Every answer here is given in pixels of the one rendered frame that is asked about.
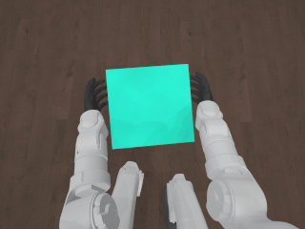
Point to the robot right upper arm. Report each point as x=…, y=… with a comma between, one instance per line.
x=239, y=203

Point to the robot left upper arm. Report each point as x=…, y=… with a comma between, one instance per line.
x=96, y=211

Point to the right robot hand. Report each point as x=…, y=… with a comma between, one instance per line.
x=204, y=92

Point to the robot right shin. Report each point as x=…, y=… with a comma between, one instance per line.
x=172, y=216

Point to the carton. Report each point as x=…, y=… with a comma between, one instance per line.
x=150, y=106

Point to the right robot forearm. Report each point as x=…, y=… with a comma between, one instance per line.
x=222, y=159

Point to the left robot forearm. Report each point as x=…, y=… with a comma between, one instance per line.
x=91, y=158

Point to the robot left thigh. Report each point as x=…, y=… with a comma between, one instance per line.
x=126, y=189

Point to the left robot hand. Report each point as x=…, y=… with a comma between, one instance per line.
x=91, y=100

